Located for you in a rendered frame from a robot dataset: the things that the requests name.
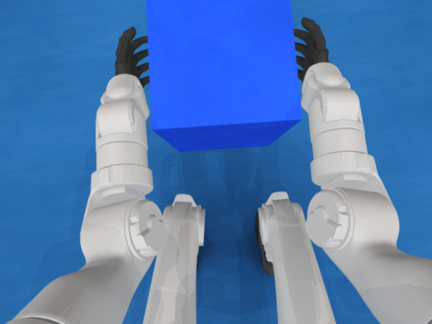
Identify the robot left upper arm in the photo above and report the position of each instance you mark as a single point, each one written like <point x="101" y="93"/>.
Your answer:
<point x="119" y="242"/>

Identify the robot right forearm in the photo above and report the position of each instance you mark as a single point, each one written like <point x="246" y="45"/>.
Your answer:
<point x="337" y="132"/>

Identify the carton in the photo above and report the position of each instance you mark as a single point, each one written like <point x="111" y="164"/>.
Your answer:
<point x="223" y="73"/>

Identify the robot right upper arm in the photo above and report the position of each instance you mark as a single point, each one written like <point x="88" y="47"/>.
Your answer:
<point x="358" y="231"/>

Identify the robot right hand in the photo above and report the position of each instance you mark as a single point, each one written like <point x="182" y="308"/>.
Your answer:
<point x="315" y="49"/>

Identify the left robot thigh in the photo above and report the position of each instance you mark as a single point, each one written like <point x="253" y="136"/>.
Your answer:
<point x="172" y="295"/>

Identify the robot left hand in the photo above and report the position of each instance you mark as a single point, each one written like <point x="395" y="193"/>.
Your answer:
<point x="126" y="59"/>

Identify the right robot foot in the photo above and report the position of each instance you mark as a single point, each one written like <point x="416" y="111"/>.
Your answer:
<point x="267" y="266"/>

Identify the robot left forearm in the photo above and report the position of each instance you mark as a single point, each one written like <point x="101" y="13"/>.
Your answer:
<point x="121" y="145"/>

